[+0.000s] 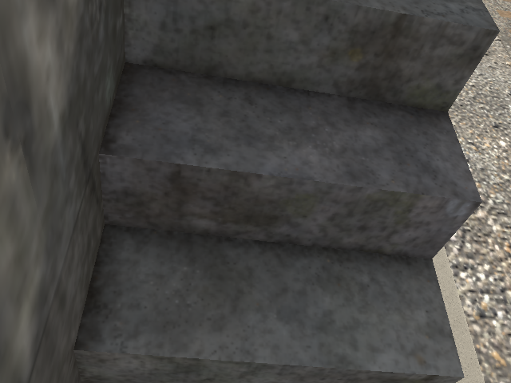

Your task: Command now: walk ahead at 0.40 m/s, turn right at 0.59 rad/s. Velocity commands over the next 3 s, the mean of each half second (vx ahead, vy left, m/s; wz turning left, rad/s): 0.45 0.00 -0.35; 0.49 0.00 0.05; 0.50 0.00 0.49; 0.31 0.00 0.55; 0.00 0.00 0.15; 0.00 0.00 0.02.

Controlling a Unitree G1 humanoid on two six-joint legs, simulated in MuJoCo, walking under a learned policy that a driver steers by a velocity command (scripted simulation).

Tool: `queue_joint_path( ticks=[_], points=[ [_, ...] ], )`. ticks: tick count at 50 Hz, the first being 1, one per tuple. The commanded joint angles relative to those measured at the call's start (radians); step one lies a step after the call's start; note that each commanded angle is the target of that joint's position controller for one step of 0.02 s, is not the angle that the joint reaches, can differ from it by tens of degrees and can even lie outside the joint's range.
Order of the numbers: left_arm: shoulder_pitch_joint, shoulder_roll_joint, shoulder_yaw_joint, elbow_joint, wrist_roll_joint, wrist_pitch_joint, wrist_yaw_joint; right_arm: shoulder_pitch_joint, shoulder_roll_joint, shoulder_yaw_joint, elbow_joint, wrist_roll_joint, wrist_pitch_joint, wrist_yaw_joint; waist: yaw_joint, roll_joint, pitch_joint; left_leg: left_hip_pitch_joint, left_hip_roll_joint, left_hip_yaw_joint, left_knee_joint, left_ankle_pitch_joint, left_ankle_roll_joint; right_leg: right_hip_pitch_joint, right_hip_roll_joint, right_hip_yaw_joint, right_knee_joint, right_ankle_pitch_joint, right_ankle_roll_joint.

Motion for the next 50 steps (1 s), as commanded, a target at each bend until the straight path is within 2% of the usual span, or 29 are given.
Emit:
queue_joint_path(
  ticks=[1, 4, 6, 8, 9, 11, 12, 13, 14, 16, 19, 23, 25, 27, 28, 29, 30, 31, 32, 33, 35, 36, 38, 40, 41, 42, 43, 45, 50],
  points=[
    [1.024, 0.05, -0.012, 0.406, 0.017, -0.069, -0.029, -0.631, -0.122, -0.028, -0.331, -0.07, -0.025, -0.002, 0.335, 0.074, -0.199, -0.736, -0.081, -0.159, 0.294, -0.626, 0.057, 0.984, -0.332, 0.714, -0.518, 0.33, 0.094],
    [0.61, -0.008, -0.061, 0.411, -0.015, -0.155, -0.062, -0.397, 0.01, 0.075, -0.415, -0.106, -0.03, -0.037, -0.061, 0.004, -0.028, -0.415, -0.023, -0.049, -0.213, -0.851, -0.025, 0.529, -0.142, 0.453, -0.609, 0.506, 0.209],
    [0.356, 0.229, 0.058, 0.254, -0.058, -0.138, -0.03, -0.282, 0.033, 0.128, -0.427, -0.058, -0.076, 0.021, -0.211, 0.08, -0.089, 0.534, 0.05, -0.054, -1.269, -0.498, -0.052, -0.14, 0.055, 0.342, -0.741, 0.285, 0.198],
    [0.545, 0.182, 0.04, 0.246, 0.009, -0.058, -0.001, -0.155, 0.233, 0.192, -0.262, -0.023, -0.005, 0.062, -0.238, 0.061, 0.002, 0.835, 0.034, 0.17, -1.512, 0.042, -0.109, -0.291, 0.022, 0.401, -0.617, -0.146, 0.196],
    [0.596, 0.197, 0.051, 0.228, 0.047, -0.054, 0.0, -0.131, 0.069, 0.13, -0.264, -0.019, 0.037, 0.065, -0.211, 0.004, -0.02, 0.609, 0.056, 0.233, -1.388, -0.138, -0.029, 0.018, -0.1, 0.513, -0.677, -0.017, 0.166],
    [0.372, 0.125, -0.01, 0.079, 0.016, -0.034, 0.054, 0.055, 0.02, 0.071, -0.054, -0.03, 0.057, 0.103, -0.177, 0.109, 0.006, 1.004, 0.165, 0.169, -1.861, 0.216, 0.011, -0.031, -0.014, 0.43, -0.527, -0.028, 0.284],
    [0.454, 0.058, -0.039, 0.082, -0.001, -0.035, 0.034, 0.243, 0.003, 0.034, 0.013, -0.029, 0.027, 0.115, -0.194, 0.263, -0.063, 1.278, 0.385, 0.119, -1.647, 1.14, 0.144, -0.21, 0.034, 0.365, 0.046, -0.341, 0.338],
    [0.79, 0.101, 0.013, 0.102, -0.02, -0.045, 0.019, 0.337, 0.031, 0.011, 0.041, -0.045, 0.006, 0.14, -0.118, 0.141, -0.207, 1.473, 0.732, 0.118, -1.261, 1.864, 0.256, -0.378, 0.013, 0.45, 0.764, -0.659, 0.335],
    [0.883, 0.14, 0.035, 0.117, -0.052, -0.039, -0.016, 0.258, 0.044, -0.02, -0.033, -0.073, 0.008, 0.187, -0.104, 0.134, -0.296, 1.312, 0.923, 0.092, -1.255, 1.96, 0.382, -0.391, -0.064, 0.538, 1.088, -0.723, 0.341],
    [0.346, 0.055, 0.003, -0.102, 0.021, -0.084, -0.034, -0.084, -0.122, -0.043, -0.088, -0.044, -0.005, 0.133, -0.018, 0.223, 0.013, 1.034, 0.517, 0.145, -1.479, 0.837, 0.272, -0.729, -0.144, 0.328, 0.925, -0.734, 0.345],
    [0.162, 0.009, -0.024, -0.153, -0.039, -0.089, 0.014, 0.142, -0.202, -0.092, 0.059, -0.051, -0.048, 0.106, -0.051, 0.198, 0.2, 0.789, 0.541, 0.154, -1.676, 0.682, 0.307, -0.853, -0.136, 0.277, 1.4, -1.06, 0.267],
    [0.097, -0.028, -0.054, -0.192, -0.005, 0.023, -0.028, -0.112, -0.118, -0.077, 0.079, 0.026, -0.032, 0.118, 0.155, 0.292, 0.256, 0.452, 0.369, 0.257, -1.913, -0.057, 0.192, -0.751, -0.313, 0.211, 0.679, -0.678, 0.15],
    [-0.158, -0.012, -0.074, -0.336, -0.058, 0.061, -0.1, -0.229, -0.261, -0.119, 0.103, 0.003, 0.0, 0.106, 0.26, 0.545, 0.145, -0.18, 0.283, 0.335, -2.022, 0.94, 0.186, 0.197, -0.155, -0.038, 0.55, -0.197, 0.246],
    [0.214, 0.112, -0.018, -0.296, -0.123, 0.037, -0.123, -0.338, -0.312, -0.115, 0.049, -0.074, -0.058, 0.108, 0.455, 0.433, 0.076, -0.114, 0.265, 0.341, -1.59, 1.402, 0.079, 0.482, -0.093, -0.019, 0.265, 0.011, 0.22],
    [0.285, 0.184, 0.041, -0.046, 0.024, -0.06, -0.043, 0.025, -0.212, -0.085, -0.002, 0.245, -0.131, -0.037, 0.157, 0.454, -0.095, -0.043, 0.254, 0.287, -1.2, 1.576, 0.016, 0.722, -0.021, 0.355, 0.108, -0.683, 0.117],
    [0.277, 0.21, 0.077, -0.051, 0.045, -0.072, -0.023, 0.128, -0.16, -0.063, 0.028, 0.226, -0.131, -0.068, 0.11, 0.232, -0.194, -0.011, 0.194, 0.183, -0.947, 0.791, -0.024, 0.718, -0.096, 0.543, -0.242, -0.636, 0.188],
    [0.607, 0.312, 0.076, 0.159, -0.066, -0.035, -0.039, 0.308, 0.025, 0.024, 0.151, -0.164, -0.055, 0.172, 0.106, -0.415, -0.618, -0.219, 0.118, -0.001, -0.499, 0.125, 0.107, 1.021, -0.353, 0.838, -0.343, -0.085, -0.006],
    [0.518, 0.343, 0.101, 0.121, -0.014, -0.038, -0.063, 0.143, -0.07, -0.043, 0.072, -0.072, -0.017, 0.156, 0.127, -0.378, -0.326, -0.093, -0.049, 0.003, -0.023, 0.079, 0.093, 0.627, -0.299, 0.575, -0.392, 0.423, 0.07],
    [0.348, 0.411, 0.118, 0.105, 0.017, -0.04, -0.088, 0.358, -0.095, -0.04, 0.105, 0.027, -0.03, 0.161, -0.03, -0.54, -0.46, -0.201, -0.045, -0.146, 0.21, 0.097, 0.081, 0.519, -0.428, 0.659, -0.503, 0.259, 0.023],
    [0.214, 0.36, 0.099, 0.037, -0.003, -0.054, -0.073, 0.219, -0.129, -0.05, 0.077, 0.084, -0.055, 0.159, 0.016, -0.402, -0.317, -0.281, -0.037, -0.11, 0.309, 0.034, 0.043, 0.292, -0.442, 0.791, -0.615, -0.275, 0.046],
    [-0.026, 0.245, 0.056, -0.024, 0.011, -0.094, -0.053, -0.075, -0.026, 0.019, -0.094, 0.043, -0.067, 0.087, -0.03, -0.171, -0.041, -0.493, -0.035, -0.165, 0.38, -0.03, 0.031, 0.005, -0.419, 0.753, -0.638, -0.817, 0.16],
    [-0.026, 0.099, 0.051, 0.132, 0.095, -0.117, 0.04, -0.181, 0.185, 0.045, -0.138, 0.098, -0.064, -0.081, -0.177, -0.004, -0.048, -0.424, -0.067, -0.023, 0.335, 0.093, 0.004, 0.089, -0.351, 0.569, -0.659, -0.863, 0.312],
    [-0.085, 0.133, 0.056, 0.114, 0.075, -0.161, 0.066, 0.005, 0.155, 0.043, -0.061, 0.108, -0.023, -0.14, -0.222, -0.09, -0.009, -0.543, -0.092, -0.017, 0.31, 0.094, -0.051, 0.134, -0.406, 0.477, -0.719, -0.882, 0.359],
    [-0.091, 0.118, 0.053, 0.151, 0.085, -0.188, 0.067, 0.071, 0.121, 0.014, -0.033, 0.123, -0.006, -0.157, -0.228, -0.045, 0.016, -0.666, -0.153, 0.013, 0.502, 0.132, -0.055, 0.206, -0.434, 0.39, -0.69, -0.701, 0.353],
    [-0.238, 0.215, 0.02, -0.038, 0.143, -0.167, 0.001, 0.101, -0.027, 0.043, -0.064, 0.123, -0.027, 0.03, -0.186, -0.154, 0.204, -0.758, -0.145, -0.13, 0.53, 0.044, -0.05, 0.002, -0.417, 0.27, -0.722, -0.522, 0.19],
    [-0.315, 0.279, 0.051, -0.017, 0.16, -0.138, -0.01, 0.125, -0.054, 0.021, -0.064, 0.129, -0.026, 0.088, -0.21, -0.101, 0.191, -0.851, -0.196, -0.11, 0.616, 0.03, -0.044, 0.008, -0.442, 0.168, -0.749, -0.442, 0.154],
    [-0.117, 0.149, 0.058, 0.134, 0.058, -0.175, 0.059, 0.094, 0.13, -0.022, -0.013, 0.166, 0.0, -0.088, -0.254, 0.007, -0.056, -0.751, -0.228, 0.061, 0.685, 0.153, -0.068, 0.306, -0.484, 0.197, -0.656, -0.445, 0.332],
    [-0.028, 0.178, 0.06, 0.178, 0.052, -0.207, 0.078, 0.187, 0.122, -0.019, 0.032, 0.138, 0.024, -0.192, -0.235, 0.063, -0.016, -0.758, -0.157, 0.138, 0.602, 0.115, -0.117, 0.33, -0.572, 0.197, -0.767, -0.481, 0.356],
    [0.014, 0.22, 0.081, 0.275, 0.05, -0.233, 0.101, 0.104, 0.089, -0.059, 0.062, 0.134, 0.051, -0.172, -0.18, -0.096, 0.11, -0.783, -0.139, 0.206, 0.494, -0.001, -0.112, 0.432, -0.595, 0.103, -0.894, -0.425, 0.309]
  ],
)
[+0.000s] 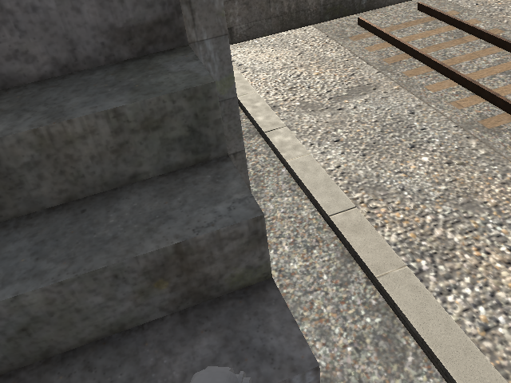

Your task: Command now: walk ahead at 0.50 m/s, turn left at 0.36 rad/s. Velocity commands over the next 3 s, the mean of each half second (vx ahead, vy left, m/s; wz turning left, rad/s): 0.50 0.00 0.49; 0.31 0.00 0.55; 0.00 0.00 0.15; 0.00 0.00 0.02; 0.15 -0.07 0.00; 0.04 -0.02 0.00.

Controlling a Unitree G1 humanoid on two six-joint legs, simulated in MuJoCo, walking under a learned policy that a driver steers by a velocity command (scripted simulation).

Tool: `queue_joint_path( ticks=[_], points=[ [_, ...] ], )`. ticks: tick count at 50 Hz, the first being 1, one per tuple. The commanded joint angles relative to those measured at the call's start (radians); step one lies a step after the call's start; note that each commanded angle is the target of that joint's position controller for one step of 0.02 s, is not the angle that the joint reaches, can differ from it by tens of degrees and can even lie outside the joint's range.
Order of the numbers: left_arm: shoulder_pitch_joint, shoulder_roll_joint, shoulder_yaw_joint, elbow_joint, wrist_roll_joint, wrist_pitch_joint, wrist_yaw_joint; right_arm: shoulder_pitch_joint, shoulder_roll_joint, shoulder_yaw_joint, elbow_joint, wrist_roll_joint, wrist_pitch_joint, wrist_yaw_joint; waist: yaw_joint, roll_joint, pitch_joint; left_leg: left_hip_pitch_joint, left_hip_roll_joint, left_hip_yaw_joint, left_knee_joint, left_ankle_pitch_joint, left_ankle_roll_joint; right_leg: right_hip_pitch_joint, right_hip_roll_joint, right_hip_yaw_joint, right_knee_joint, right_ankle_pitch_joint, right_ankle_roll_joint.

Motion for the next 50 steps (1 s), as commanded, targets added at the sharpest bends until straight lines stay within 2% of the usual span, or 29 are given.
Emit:
queue_joint_path(
  ticks=[1, 2, 3, 4, 6, 9, 12, 16, 19, 25, 27, 29, 30, 31, 34, 35, 36, 37, 38, 39, 40, 41, 42, 43, 44, 45, 46, 47, 50],
  points=[
    [0.01, 0.177, 0.046, 0.001, -0.007, -0.024, 0.024, -0.08, -0.068, -0.034, -0.042, 0.006, 0.004, 0.001, 0.04, -0.128, 0.091, -0.056, 0.034, 0.013, 0.006, -0.056, 0.003, 0.043, -0.238, 0.13, -0.386, -0.155, 0.067],
    [0.027, 0.173, -0.063, -0.262, 0.114, 0.014, -0.071, -0.17, -0.179, 0.029, -0.153, 0.037, -0.018, 0.193, 0.22, -0.166, 0.465, -0.621, -0.006, -0.369, 0.274, -0.025, 0.09, -0.032, -0.292, 0.275, -0.428, -0.131, -0.187],
    [-0.052, 0.224, -0.019, -0.176, 0.089, 0.056, -0.093, -0.021, -0.15, 0.021, -0.069, 0.007, -0.034, 0.269, 0.121, -0.099, 0.36, -0.752, 0.013, -0.426, 0.221, 0.092, 0.11, 0.139, -0.392, 0.367, -0.46, -0.148, -0.257],
    [-0.063, 0.236, -0.023, -0.183, 0.082, 0.066, -0.11, 0.093, -0.184, 0.017, -0.029, 0.001, -0.044, 0.274, 0.092, 0.015, 0.224, -0.727, 0.033, -0.404, 0.19, 0.135, 0.089, 0.174, -0.407, 0.329, -0.474, -0.173, -0.24],
    [0.032, 0.249, -0.024, -0.142, 0.045, 0.035, -0.085, 0.19, -0.249, 0.004, 0.015, 0.008, -0.071, 0.251, 0.105, -0.027, 0.037, -0.61, 0.033, -0.266, 0.18, 0.043, 0.054, 0.184, -0.296, 0.215, -0.466, -0.375, -0.152],
    [0.079, 0.235, -0.037, -0.087, 0.076, 0.014, -0.07, 0.122, -0.211, 0.039, 0.035, -0.011, -0.045, 0.244, 0.094, -0.085, 0.033, -0.613, 0.071, -0.195, 0.163, 0.074, 0.044, 0.175, -0.263, 0.171, -0.489, -0.382, -0.103],
    [0.149, 0.237, -0.032, -0.035, 0.053, -0.008, -0.081, 0.103, -0.235, 0.037, 0.058, 0.002, -0.062, 0.246, 0.111, -0.122, 0.051, -0.666, 0.079, -0.193, 0.145, 0.016, 0.041, 0.244, -0.288, 0.149, -0.5, -0.337, -0.102],
    [0.2, 0.246, -0.024, 0.017, 0.079, -0.019, -0.09, 0.044, -0.228, 0.057, 0.055, -0.007, -0.074, 0.257, 0.091, -0.11, 0.1, -0.767, 0.096, -0.171, 0.129, -0.015, 0.107, 0.278, -0.339, 0.141, -0.564, -0.421, -0.109],
    [0.223, 0.212, -0.037, 0.073, 0.096, -0.046, -0.072, 0.015, -0.207, 0.075, 0.02, -0.029, -0.039, 0.288, 0.055, -0.107, 0.07, -0.714, 0.129, -0.099, 0.187, -0.054, 0.17, 0.236, -0.359, 0.078, -0.581, -0.461, -0.107],
    [0.303, 0.135, -0.059, 0.123, 0.168, -0.077, -0.035, -0.153, -0.127, 0.122, -0.136, 0.008, 0.005, 0.268, 0.06, -0.131, 0.031, -0.472, 0.236, 0.035, -0.138, -0.004, 0.261, 0.24, -0.299, -0.107, -0.684, -0.254, -0.076],
    [0.4, 0.15, -0.055, 0.154, 0.147, -0.076, -0.03, -0.136, -0.115, 0.12, -0.137, 0.009, -0.02, 0.27, 0.086, -0.145, 0.055, -0.453, 0.228, 0.045, -0.209, -0.103, 0.241, 0.325, -0.321, -0.095, -0.652, -0.197, -0.075],
    [0.248, 0.216, -0.04, 0.104, 0.123, -0.04, -0.043, -0.043, -0.094, 0.133, -0.129, 0.001, -0.005, 0.278, 0.01, -0.161, 0.07, -0.313, 0.238, 0.021, -0.323, -0.209, 0.257, 0.271, -0.369, -0.094, -0.628, -0.179, -0.063],
    [0.105, 0.264, -0.023, 0.084, 0.103, -0.019, -0.071, -0.149, -0.144, 0.122, -0.158, -0.002, 0.005, 0.27, -0.034, -0.167, 0.063, -0.111, 0.225, 0.031, -0.551, -0.268, 0.274, 0.091, -0.36, -0.092, -0.676, -0.002, -0.113],
    [0.099, 0.322, 0.018, 0.103, 0.055, -0.006, -0.069, -0.176, -0.147, 0.111, -0.207, -0.004, 0.0, 0.265, -0.052, -0.244, 0.001, 0.11, 0.18, 0.098, -0.649, -0.368, 0.24, 0.069, -0.349, -0.116, -0.683, 0.153, -0.105],
    [0.044, 0.413, 0.074, 0.125, 0.026, 0.016, -0.077, -0.049, -0.169, 0.088, -0.184, 0.022, -0.027, 0.266, -0.122, -0.336, -0.115, 0.227, -0.028, 0.253, -1.125, -0.59, 0.194, 0.404, -0.367, -0.125, -0.362, 1.256, -0.167],
    [0.074, 0.406, 0.085, 0.155, 0.052, 0.027, -0.097, 0.079, -0.189, 0.066, -0.137, 0.017, -0.028, 0.248, -0.154, -0.331, -0.207, 0.455, -0.069, 0.161, -1.289, -0.344, 0.229, 0.371, -0.329, -0.13, -0.077, 1.616, -0.151],
    [0.083, 0.321, 0.082, 0.182, 0.069, 0.03, -0.115, 0.338, -0.264, 0.024, -0.034, -0.038, -0.02, 0.219, -0.197, -0.142, -0.269, 0.848, -0.008, -0.19, -1.513, 0.078, 0.353, -0.098, -0.239, -0.076, 0.39, 1.108, -0.045],
    [0.186, 0.137, 0.052, 0.124, 0.078, 0.048, -0.119, 0.442, -0.408, -0.014, 0.056, -0.056, -0.019, 0.194, -0.058, 0.084, -0.44, 1.206, 0.186, -0.779, -1.768, 0.137, 0.323, -0.593, -0.011, 0.152, 0.697, 0.39, 0.058],
    [0.115, 0.075, 0.028, 0.119, 0.048, 0.074, -0.143, 0.579, -0.33, 0.0, 0.137, -0.069, -0.005, 0.213, -0.068, 0.097, -0.379, 1.163, 0.265, -0.855, -1.861, -0.138, 0.156, -0.694, 0.049, 0.397, 0.886, 0.496, -0.002],
    [0.007, 0.083, 0.033, 0.12, 0.014, 0.07, -0.101, 0.459, -0.253, 0.007, 0.16, -0.033, -0.027, 0.237, -0.043, 0.199, -0.148, 0.929, 0.231, -0.719, -1.844, -0.381, 0.175, -0.808, 0.059, 0.373, 1.134, 0.471, -0.012],
    [-0.015, 0.129, 0.044, 0.154, 0.0, 0.056, -0.062, 0.302, -0.198, 0.017, 0.137, -0.004, -0.052, 0.234, -0.007, 0.251, -0.068, 0.715, 0.187, -0.627, -1.792, -0.388, 0.282, -0.783, 0.034, 0.327, 1.291, 0.494, 0.013],
    [-0.071, 0.116, 0.046, 0.106, -0.009, 0.043, -0.035, 0.113, -0.148, 0.034, 0.118, 0.003, -0.081, 0.249, 0.072, 0.258, -0.038, 0.64, 0.171, -0.507, -1.741, 0.066, 0.32, -0.781, 0.063, 0.303, 1.356, 0.377, 0.007],
    [-0.013, -0.019, 0.016, 0.033, 0.033, 0.06, -0.046, -0.12, -0.075, 0.037, 0.06, 0.045, -0.087, 0.043, 0.152, -0.12, -0.014, 0.515, 0.231, -0.68, -1.872, 0.083, 0.218, -0.34, 0.091, 0.233, 1.303, 0.271, 0.07],
    [-0.058, 0.151, 0.064, 0.006, -0.12, 0.058, -0.017, -0.159, -0.14, 0.08, 0.054, 0.004, -0.141, 0.236, 0.176, 0.177, -0.036, 0.52, 0.255, -0.453, -1.767, 0.381, 0.209, -0.651, 0.061, 0.363, 1.232, 0.204, 0.057],
    [-0.061, 0.207, 0.077, -0.009, -0.112, 0.071, 0.011, -0.094, -0.104, 0.076, 0.077, -0.017, -0.155, 0.258, 0.119, 0.116, -0.088, 0.618, 0.285, -0.502, -1.795, 0.38, 0.256, -0.646, 0.038, 0.361, 1.145, 0.156, 0.075],
    [-0.066, 0.146, 0.065, 0.002, -0.09, 0.097, 0.035, -0.099, -0.056, 0.095, 0.085, -0.011, -0.154, 0.265, 0.123, 0.028, -0.113, 0.628, 0.296, -0.513, -1.792, 0.333, 0.266, -0.672, 0.03, 0.37, 1.124, 0.131, 0.103],
    [-0.152, 0.149, 0.063, -0.032, -0.096, 0.118, 0.043, -0.07, -0.083, 0.072, 0.083, 0.003, -0.139, 0.268, 0.1, -0.003, -0.044, 0.646, 0.346, -0.539, -1.842, 0.302, 0.239, -0.73, 0.015, 0.294, 1.112, -0.078, 0.122],
    [-0.171, 0.117, 0.039, -0.024, -0.079, 0.131, 0.043, -0.043, -0.094, 0.071, 0.112, -0.015, -0.131, 0.252, 0.073, 0.034, -0.093, 0.63, 0.318, -0.519, -1.832, 0.198, 0.226, -0.726, 0.031, 0.285, 1.183, -0.063, 0.107],
    [-0.135, 0.038, 0.028, -0.006, -0.039, 0.112, -0.006, 0.1, -0.078, 0.076, 0.193, -0.032, -0.131, 0.228, 0.093, 0.025, -0.109, 0.757, 0.247, -0.458, -1.869, 0.113, 0.008, -0.865, 0.02, 0.26, 1.33, 0.126, 0.06]
  ],
)
Over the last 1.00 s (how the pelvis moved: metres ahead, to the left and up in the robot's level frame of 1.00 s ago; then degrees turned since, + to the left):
0.20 -0.16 0.24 -7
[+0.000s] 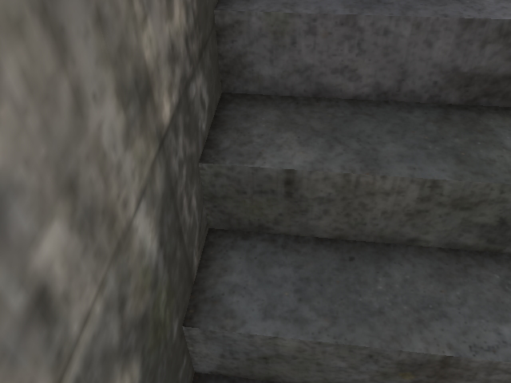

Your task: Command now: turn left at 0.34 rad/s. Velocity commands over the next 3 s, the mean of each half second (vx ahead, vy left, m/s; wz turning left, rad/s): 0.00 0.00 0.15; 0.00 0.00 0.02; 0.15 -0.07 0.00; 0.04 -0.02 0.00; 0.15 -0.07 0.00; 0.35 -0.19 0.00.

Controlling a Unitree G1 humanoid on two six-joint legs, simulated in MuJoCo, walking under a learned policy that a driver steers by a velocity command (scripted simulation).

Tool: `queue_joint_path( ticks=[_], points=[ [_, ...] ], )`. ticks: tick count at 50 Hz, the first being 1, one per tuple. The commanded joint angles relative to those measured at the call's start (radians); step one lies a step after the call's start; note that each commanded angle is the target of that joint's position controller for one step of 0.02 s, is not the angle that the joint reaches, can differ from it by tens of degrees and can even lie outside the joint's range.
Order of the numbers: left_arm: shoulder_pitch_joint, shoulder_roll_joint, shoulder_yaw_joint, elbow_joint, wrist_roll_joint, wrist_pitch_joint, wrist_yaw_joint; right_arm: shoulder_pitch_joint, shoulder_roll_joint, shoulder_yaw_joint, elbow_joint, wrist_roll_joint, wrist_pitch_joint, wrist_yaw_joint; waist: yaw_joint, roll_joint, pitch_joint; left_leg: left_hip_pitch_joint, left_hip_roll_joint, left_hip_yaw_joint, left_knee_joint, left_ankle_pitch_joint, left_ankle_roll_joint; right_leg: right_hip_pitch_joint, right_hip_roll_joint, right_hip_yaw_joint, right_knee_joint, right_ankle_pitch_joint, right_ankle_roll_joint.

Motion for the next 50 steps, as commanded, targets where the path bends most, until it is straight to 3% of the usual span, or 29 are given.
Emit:
queue_joint_path(
  ticks=[1, 2, 4, 7, 12, 13, 15, 16, 17, 18, 19, 20, 21, 22, 23, 24, 25, 27, 28, 30, 32, 35, 36, 39, 40, 50],
  points=[
    [-0.044, 0.132, 0.03, -0.08, 0.039, -0.025, -0.005, 0.026, -0.09, -0.015, -0.004, -0.006, -0.028, -0.022, 0.065, 0.024, -0.035, 0.123, 0.256, -0.32, -0.269, 0.402, -0.17, -0.099, -0.056, 0.08, 0.152, 0.087, -0.028],
    [-0.067, 0.136, 0.026, -0.092, 0.039, -0.024, -0.012, 0.057, -0.086, -0.014, 0.004, -0.011, -0.04, -0.028, 0.05, 0.059, -0.039, 0.159, 0.244, -0.278, -0.263, 0.467, -0.157, -0.123, -0.054, 0.061, 0.144, 0.084, -0.026],
    [-0.082, 0.157, 0.03, -0.096, 0.039, -0.022, -0.017, 0.089, -0.09, -0.016, 0.013, -0.009, -0.058, -0.033, 0.037, 0.058, -0.047, 0.243, 0.249, -0.255, -0.263, 0.529, -0.133, -0.145, -0.063, 0.04, 0.107, 0.076, 0.007],
    [-0.096, 0.139, 0.027, -0.086, 0.044, -0.021, -0.018, 0.059, -0.11, -0.026, -0.026, 0.005, -0.064, -0.033, 0.036, 0.076, -0.054, 0.277, 0.271, -0.287, -0.259, 0.63, -0.069, -0.098, -0.076, 0.021, 0.02, 0.074, 0.073],
    [-0.059, 0.133, 0.028, -0.068, 0.05, -0.028, -0.032, -0.124, -0.155, -0.04, -0.125, 0.016, -0.053, -0.023, 0.059, 0.065, -0.028, 0.216, 0.304, -0.365, -0.278, 0.56, -0.001, 0.113, -0.098, 0.031, -0.24, 0.078, 0.116],
    [-0.018, 0.147, 0.041, -0.046, 0.065, -0.031, -0.02, -0.14, -0.156, -0.044, -0.117, 0.035, -0.055, -0.012, 0.078, 0.074, -0.031, 0.222, 0.323, -0.423, -0.272, 0.563, 0.025, 0.167, -0.103, 0.05, -0.321, 0.065, 0.132],
    [-0.021, 0.141, 0.039, -0.045, 0.055, -0.031, -0.019, -0.19, -0.155, -0.046, -0.126, 0.036, -0.058, -0.01, 0.076, 0.083, -0.023, 0.24, 0.349, -0.446, -0.243, 0.602, 0.038, 0.232, -0.103, 0.049, -0.445, 0.015, 0.147],
    [-0.028, 0.13, 0.037, -0.04, 0.049, -0.029, -0.019, -0.221, -0.137, -0.04, -0.136, 0.033, -0.058, -0.01, 0.076, 0.064, -0.038, 0.266, 0.361, -0.472, -0.227, 0.63, 0.046, 0.262, -0.11, 0.061, -0.503, -0.008, 0.155],
    [-0.027, 0.128, 0.036, -0.04, 0.046, -0.027, -0.021, -0.235, -0.138, -0.042, -0.138, 0.04, -0.058, -0.009, 0.073, 0.063, -0.047, 0.273, 0.372, -0.481, -0.212, 0.656, 0.058, 0.309, -0.108, 0.059, -0.573, -0.05, 0.164],
    [-0.072, 0.13, 0.034, -0.058, 0.048, -0.028, -0.022, -0.208, -0.096, -0.028, -0.125, 0.07, -0.053, -0.014, 0.042, 0.055, -0.019, 0.227, 0.325, -0.434, -0.25, 0.408, 0.023, 0.402, -0.079, 0.02, -0.74, -0.259, 0.178],
    [-0.146, 0.08, 0.016, -0.09, 0.045, -0.035, -0.023, -0.22, -0.099, -0.029, -0.115, 0.093, -0.038, -0.007, 0.005, 0.093, 0.064, 0.23, 0.279, -0.406, -0.268, 0.206, -0.003, 0.426, -0.051, -0.039, -0.95, -0.38, 0.2],
    [-0.122, 0.033, -0.007, -0.074, 0.038, -0.035, -0.04, -0.226, -0.089, -0.02, -0.074, 0.107, -0.018, 0.007, 0.042, 0.048, 0.057, 0.183, 0.257, -0.435, -0.265, 0.084, 0.007, 0.558, -0.045, -0.053, -1.15, -0.181, 0.2],
    [-0.112, 0.015, -0.016, -0.051, 0.031, -0.048, -0.041, -0.204, -0.135, -0.033, -0.057, 0.094, 0.003, 0.022, 0.028, 0.046, 0.062, 0.136, 0.263, -0.45, -0.278, 0.019, 0.016, 0.661, -0.05, -0.063, -1.231, -0.037, 0.189],
    [-0.075, 0.001, -0.025, -0.042, 0.033, -0.068, -0.047, -0.191, -0.166, -0.04, -0.038, 0.07, 0.022, 0.035, 0.035, 0.055, 0.016, 0.092, 0.279, -0.458, -0.281, -0.013, 0.013, 0.784, -0.063, -0.056, -1.244, 0.114, 0.164],
    [-0.058, 0.027, -0.029, -0.047, 0.033, -0.099, -0.042, -0.214, -0.181, -0.046, -0.049, 0.017, 0.005, 0.027, 0.016, 0.054, -0.013, 0.003, 0.232, -0.384, -0.279, 0.057, -0.007, 0.952, -0.074, -0.036, -1.194, 0.212, 0.096],
    [-0.05, 0.098, -0.012, -0.027, 0.029, -0.111, -0.05, -0.196, -0.158, -0.041, -0.036, -0.003, -0.004, 0.011, -0.002, -0.03, -0.045, 0.0, 0.183, -0.274, -0.286, 0.008, -0.046, 0.989, -0.055, -0.054, -1.183, 0.121, 0.046],
    [-0.017, 0.094, -0.005, -0.018, 0.034, -0.111, -0.065, -0.294, -0.141, -0.031, -0.049, 0.008, -0.002, 0.005, 0.038, -0.031, 0.003, 0.021, 0.183, -0.227, -0.287, -0.138, -0.075, 0.909, -0.037, -0.071, -1.222, -0.04, 0.038],
    [-0.04, 0.065, -0.009, -0.025, 0.028, -0.097, -0.081, -0.37, -0.12, -0.026, -0.035, 0.006, 0.006, -0.012, 0.046, 0.003, 0.097, -0.055, 0.188, -0.202, -0.297, -0.178, -0.085, 0.938, -0.025, -0.067, -1.312, -0.042, 0.031],
    [0.012, 0.072, 0.001, -0.007, 0.022, -0.097, -0.075, -0.395, -0.102, -0.02, -0.048, 0.01, -0.011, -0.019, 0.045, 0.041, 0.071, -0.033, 0.178, -0.151, -0.245, -0.148, -0.097, 0.967, -0.03, -0.035, -1.316, 0.018, 0.0],
    [0.028, 0.075, 0.006, 0.009, 0.024, -0.097, -0.076, -0.377, -0.066, -0.006, -0.013, 0.003, -0.022, -0.027, 0.022, 0.012, 0.063, -0.036, 0.185, -0.104, -0.223, -0.046, -0.108, 1.01, -0.046, -0.017, -1.333, 0.083, -0.037],
    [0.056, 0.045, 0.012, -0.005, 0.015, -0.107, -0.088, -0.373, -0.08, -0.01, -0.011, -0.001, -0.033, -0.03, 0.014, 0.003, 0.073, -0.016, 0.205, -0.095, -0.23, -0.011, -0.127, 0.988, -0.041, 0.002, -1.343, 0.015, -0.048],
    [0.111, 0.006, 0.023, 0.006, 0.025, -0.121, -0.097, -0.387, -0.079, -0.003, 0.01, -0.004, -0.021, -0.034, 0.033, -0.028, 0.109, -0.057, 0.213, -0.083, -0.226, 0.022, -0.134, 0.991, -0.042, 0.004, -1.345, -0.044, -0.058],
    [0.12, 0.026, 0.029, 0.013, 0.038, -0.113, -0.094, -0.357, -0.091, -0.002, 0.018, 0.004, -0.018, -0.038, 0.047, -0.038, 0.129, -0.064, 0.201, -0.079, -0.218, 0.041, -0.128, 0.988, -0.039, 0.002, -1.366, -0.064, -0.068],
    [0.124, 0.032, 0.037, 0.026, 0.032, -0.108, -0.095, -0.362, -0.08, -0.002, 0.014, 0.002, -0.016, -0.044, 0.04, -0.044, 0.134, -0.036, 0.208, -0.073, -0.234, 0.063, -0.133, 0.964, -0.047, 0.016, -1.385, -0.131, -0.076],
    [0.105, 0.023, 0.034, 0.009, 0.051, -0.108, -0.102, -0.382, -0.076, -0.003, 0.004, 0.018, -0.014, -0.044, 0.051, -0.051, 0.135, -0.044, 0.204, -0.076, -0.223, 0.063, -0.135, 0.969, -0.049, 0.032, -1.382, -0.123, -0.076],
    [0.167, 0.035, 0.034, 0.059, 0.047, -0.111, -0.109, -0.365, -0.094, -0.006, 0.015, 0.01, -0.012, -0.049, 0.056, -0.028, 0.133, -0.008, 0.205, -0.074, -0.269, 0.089, -0.128, 0.967, -0.028, -0.001, -1.356, -0.109, -0.07]
  ],
)
Over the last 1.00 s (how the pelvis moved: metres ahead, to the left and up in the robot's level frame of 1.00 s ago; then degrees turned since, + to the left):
0.16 0.26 0.16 27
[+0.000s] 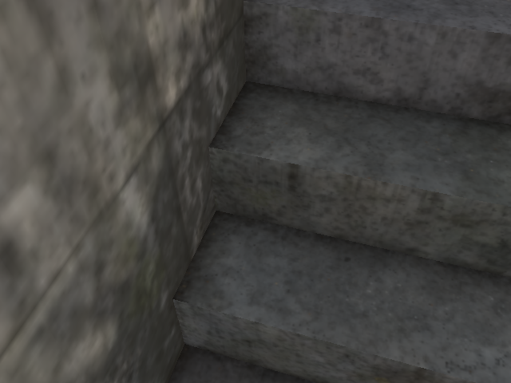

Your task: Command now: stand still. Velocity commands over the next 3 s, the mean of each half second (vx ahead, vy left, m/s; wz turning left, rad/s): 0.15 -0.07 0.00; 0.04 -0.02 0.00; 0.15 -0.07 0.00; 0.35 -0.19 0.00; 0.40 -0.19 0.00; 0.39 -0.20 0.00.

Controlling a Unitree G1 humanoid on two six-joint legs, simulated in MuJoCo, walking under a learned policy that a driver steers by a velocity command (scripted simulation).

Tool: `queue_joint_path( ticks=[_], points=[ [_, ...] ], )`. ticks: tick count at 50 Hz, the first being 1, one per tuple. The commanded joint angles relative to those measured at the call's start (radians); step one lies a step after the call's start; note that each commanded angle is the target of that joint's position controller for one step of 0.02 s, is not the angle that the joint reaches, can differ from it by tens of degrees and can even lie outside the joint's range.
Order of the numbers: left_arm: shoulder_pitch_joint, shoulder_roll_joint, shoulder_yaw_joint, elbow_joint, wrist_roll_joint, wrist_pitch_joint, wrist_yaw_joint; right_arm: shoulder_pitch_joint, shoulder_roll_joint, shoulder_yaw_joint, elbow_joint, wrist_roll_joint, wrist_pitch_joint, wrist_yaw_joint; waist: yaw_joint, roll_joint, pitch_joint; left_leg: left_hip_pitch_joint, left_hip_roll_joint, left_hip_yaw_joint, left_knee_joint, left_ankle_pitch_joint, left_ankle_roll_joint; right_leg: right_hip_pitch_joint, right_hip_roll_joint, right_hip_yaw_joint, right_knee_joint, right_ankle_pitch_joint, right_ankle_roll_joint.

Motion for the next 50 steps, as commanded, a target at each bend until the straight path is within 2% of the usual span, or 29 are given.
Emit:
queue_joint_path(
  ticks=[1, 8, 9, 10, 11, 12, 13, 14, 15, 16, 17, 18, 19, 20, 21, 22, 23, 24, 25, 26, 28, 31, 34, 45, 46, 47, 48, 49, 50],
  points=[
    [0.035, -0.001, -0.026, -0.005, 0.005, -0.002, -0.025, -0.031, -0.059, -0.007, -0.039, 0.0, -0.01, 0.002, -0.002, -0.062, 0.012, -0.15, -0.013, 0.07, -0.108, -0.004, 0.051, 0.125, -0.07, 0.129, -0.155, 0.042, -0.021],
    [0.089, 0.004, -0.039, 0.026, 0.005, -0.002, -0.029, -0.027, -0.077, -0.008, -0.034, -0.001, -0.007, 0.006, 0.001, -0.046, 0.007, -0.124, -0.018, 0.074, -0.115, 0.004, 0.07, 0.113, -0.052, 0.098, -0.14, 0.068, -0.008],
    [0.095, 0.26, 0.042, -0.046, -0.012, 0.044, 0.064, 0.19, -0.227, -0.069, -0.008, -0.028, 0.045, -0.174, -0.03, -0.145, -0.092, 0.064, 0.078, -0.052, -0.17, -0.469, 0.185, -0.077, -0.01, 0.084, -0.136, -0.375, -0.105],
    [0.031, 0.214, 0.035, -0.054, -0.008, 0.065, 0.089, 0.239, -0.289, -0.086, 0.005, -0.029, 0.072, -0.232, -0.046, -0.031, 0.037, 0.103, 0.156, -0.193, -0.215, -0.683, 0.235, -0.308, -0.001, 0.108, -0.069, -0.37, -0.11],
    [0.012, 0.15, 0.02, -0.084, 0.001, 0.069, 0.099, 0.272, -0.279, -0.091, -0.01, -0.025, 0.085, -0.259, -0.056, 0.122, 0.092, 0.102, 0.225, -0.298, -0.253, -0.77, 0.284, -0.403, 0.002, 0.115, 0.0, -0.267, -0.105],
    [0.026, 0.093, 0.011, -0.086, 0.002, 0.062, 0.101, 0.287, -0.234, -0.085, -0.021, -0.017, 0.083, -0.266, -0.055, 0.218, 0.077, 0.102, 0.276, -0.382, -0.304, -0.762, 0.326, -0.387, 0.022, 0.102, 0.09, -0.127, -0.091],
    [0.086, 0.069, 0.009, -0.075, 0.001, 0.048, 0.098, 0.249, -0.185, -0.077, -0.038, -0.008, 0.072, -0.267, -0.03, 0.247, 0.04, 0.051, 0.295, -0.399, -0.323, -0.644, 0.345, -0.302, 0.014, 0.128, 0.164, -0.025, -0.087],
    [0.179, 0.067, 0.007, -0.056, 0.009, 0.041, 0.09, 0.167, -0.168, -0.074, -0.063, 0.004, 0.062, -0.263, 0.031, 0.217, -0.018, -0.058, 0.269, -0.339, -0.302, -0.51, 0.337, -0.154, -0.003, 0.157, 0.185, -0.001, -0.096],
    [0.225, 0.027, -0.009, -0.053, 0.01, 0.039, 0.08, 0.131, -0.139, -0.067, -0.074, 0.013, 0.059, -0.261, 0.076, 0.129, -0.055, -0.079, 0.21, -0.182, -0.283, -0.366, 0.311, -0.037, -0.012, 0.148, 0.011, 0.021, -0.099],
    [-0.014, 0.001, -0.031, -0.177, -0.003, 0.039, 0.048, 0.029, -0.135, -0.028, -0.165, 0.074, 0.048, -0.284, 0.114, 0.06, 0.058, -0.099, 0.136, -0.108, -0.302, -0.009, 0.183, 0.038, -0.017, 0.151, -0.3, 0.065, -0.098],
    [-0.05, 0.018, -0.05, -0.152, 0.032, 0.026, 0.042, 0.067, -0.142, -0.039, -0.168, 0.046, 0.041, -0.288, 0.056, -0.011, -0.033, -0.064, 0.073, -0.008, -0.196, 0.103, 0.117, 0.148, -0.015, 0.186, -0.265, 0.052, -0.06],
    [0.015, 0.051, -0.057, -0.143, 0.022, 0.011, 0.044, 0.123, -0.14, -0.038, -0.178, 0.045, 0.048, -0.288, 0.05, -0.121, -0.087, -0.049, 0.065, 0.047, -0.19, 0.075, 0.076, 0.138, -0.075, 0.256, -0.259, -0.009, -0.043],
    [0.031, 0.037, -0.07, -0.125, 0.005, 0.004, 0.047, 0.127, -0.133, -0.032, -0.195, 0.05, 0.058, -0.284, 0.055, -0.11, -0.027, -0.042, 0.067, 0.074, -0.169, 0.075, 0.076, 0.084, -0.1, 0.287, -0.302, 0.008, -0.034],
    [0.083, 0.058, -0.073, -0.098, -0.011, -0.003, 0.07, 0.114, -0.087, -0.023, -0.187, 0.05, 0.055, -0.272, 0.071, -0.079, 0.019, -0.059, 0.06, 0.116, -0.128, 0.093, 0.089, 0.106, -0.118, 0.301, -0.312, 0.194, -0.035],
    [0.108, 0.067, -0.078, -0.078, 0.007, -0.02, 0.073, 0.163, -0.087, -0.02, -0.2, 0.027, 0.058, -0.275, 0.049, -0.094, 0.024, -0.072, 0.079, 0.105, -0.124, 0.081, 0.092, 0.156, -0.127, 0.284, -0.281, 0.4, -0.018],
    [0.141, 0.096, -0.069, -0.048, 0.009, -0.016, 0.074, 0.198, -0.082, -0.015, -0.21, 0.001, 0.058, -0.273, 0.053, -0.112, 0.02, -0.091, 0.093, 0.116, -0.134, 0.064, 0.098, 0.224, -0.133, 0.269, -0.265, 0.566, 0.0],
    [0.148, 0.12, -0.057, -0.031, 0.003, -0.006, 0.077, 0.206, -0.09, -0.018, -0.225, 0.011, 0.056, -0.261, 0.047, -0.135, 0.011, -0.106, 0.09, 0.137, -0.118, 0.02, 0.095, 0.26, -0.145, 0.271, -0.25, 0.669, 0.012],
    [0.137, 0.116, -0.056, -0.037, -0.005, 0.006, 0.078, 0.228, -0.089, -0.016, -0.234, 0.01, 0.071, -0.263, 0.036, -0.145, 0.0, -0.099, 0.099, 0.151, -0.095, -0.028, 0.092, 0.266, -0.161, 0.285, -0.245, 0.774, 0.013],
    [0.116, 0.106, -0.056, -0.041, -0.004, 0.012, 0.079, 0.245, -0.088, -0.014, -0.244, 0.01, 0.08, -0.264, 0.025, -0.145, -0.015, -0.076, 0.102, 0.167, -0.079, -0.054, 0.085, 0.26, -0.162, 0.269, -0.23, 0.824, 0.004],
    [0.081, 0.091, -0.06, -0.047, -0.003, 0.021, 0.082, 0.269, -0.083, -0.01, -0.25, 0.009, 0.086, -0.269, 0.007, -0.138, -0.018, -0.042, 0.113, 0.17, -0.093, -0.05, 0.078, 0.232, -0.15, 0.247, -0.206, 0.821, -0.007],
    [0.02, 0.104, -0.058, -0.073, -0.002, 0.027, 0.084, 0.267, -0.094, -0.01, -0.269, 0.005, 0.091, -0.27, 0.0, -0.096, -0.012, -0.042, 0.111, 0.183, -0.083, -0.024, 0.07, 0.197, -0.131, 0.214, -0.18, 0.757, -0.022],
    [0.016, 0.097, -0.067, -0.08, 0.008, 0.025, 0.074, 0.252, -0.092, -0.006, -0.291, 0.003, 0.1, -0.28, 0.011, -0.09, 0.016, -0.017, 0.126, 0.18, -0.102, -0.011, 0.064, 0.126, -0.116, 0.217, -0.198, 0.604, -0.023],
    [0.019, 0.1, -0.07, -0.077, 0.01, 0.018, 0.066, 0.243, -0.095, -0.008, -0.303, 0.001, 0.103, -0.283, 0.017, -0.08, 0.026, 0.0, 0.138, 0.172, -0.135, 0.018, 0.063, 0.124, -0.111, 0.217, -0.212, 0.551, -0.019],
    [0.038, 0.12, -0.064, -0.043, 0.013, 0.009, 0.073, 0.273, -0.084, -0.018, -0.304, -0.016, 0.096, -0.252, 0.023, -0.043, 0.006, 0.089, 0.17, 0.147, -0.251, 0.086, 0.076, 0.145, -0.115, 0.205, -0.265, 0.391, -0.017],
    [0.034, 0.123, -0.063, -0.028, -0.012, 0.014, 0.081, 0.271, -0.095, -0.026, -0.294, -0.003, 0.089, -0.233, 0.012, -0.057, -0.01, 0.104, 0.162, 0.158, -0.256, 0.103, 0.067, 0.154, -0.11, 0.215, -0.256, 0.382, -0.015],
    [0.035, 0.126, -0.062, -0.026, -0.013, 0.018, 0.087, 0.276, -0.091, -0.027, -0.289, -0.003, 0.086, -0.223, 0.011, -0.043, -0.008, 0.105, 0.162, 0.156, -0.266, 0.105, 0.067, 0.156, -0.112, 0.213, -0.257, 0.366, -0.014],
    [0.016, 0.123, -0.059, -0.029, -0.003, 0.021, 0.073, 0.29, -0.118, -0.029, -0.291, 0.001, 0.085, -0.224, 0.013, -0.025, -0.006, 0.116, 0.169, 0.137, -0.263, 0.122, 0.067, 0.141, -0.107, 0.211, -0.271, 0.26, -0.01],
    [0.013, 0.114, -0.059, -0.024, 0.004, 0.021, 0.066, 0.289, -0.099, -0.023, -0.285, -0.002, 0.086, -0.225, 0.02, -0.023, 0.004, 0.123, 0.174, 0.131, -0.269, 0.117, 0.072, 0.122, -0.108, 0.219, -0.295, 0.206, -0.008],
    [0.009, 0.116, -0.056, -0.009, 0.004, 0.024, 0.061, 0.294, -0.084, -0.018, -0.286, -0.008, 0.087, -0.23, 0.015, -0.027, 0.031, 0.127, 0.178, 0.128, -0.277, 0.09, 0.073, 0.097, -0.106, 0.226, -0.314, 0.179, -0.007]
  ],
)
Over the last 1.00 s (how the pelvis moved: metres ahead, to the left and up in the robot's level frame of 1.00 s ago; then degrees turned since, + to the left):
-0.02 -0.11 0.03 6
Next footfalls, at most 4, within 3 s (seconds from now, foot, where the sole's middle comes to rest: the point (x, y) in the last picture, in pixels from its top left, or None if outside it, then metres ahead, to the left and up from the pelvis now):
1.86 left None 0.27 0.06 -0.56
2.38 right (413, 307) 0.53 -0.26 -0.37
2.90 left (324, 134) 0.82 -0.10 -0.17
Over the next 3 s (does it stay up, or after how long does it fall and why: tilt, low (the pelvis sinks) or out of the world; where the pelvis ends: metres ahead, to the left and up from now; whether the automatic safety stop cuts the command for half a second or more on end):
stays up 0.70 -0.18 0.49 its command is cut before an obstacle after 1.2 s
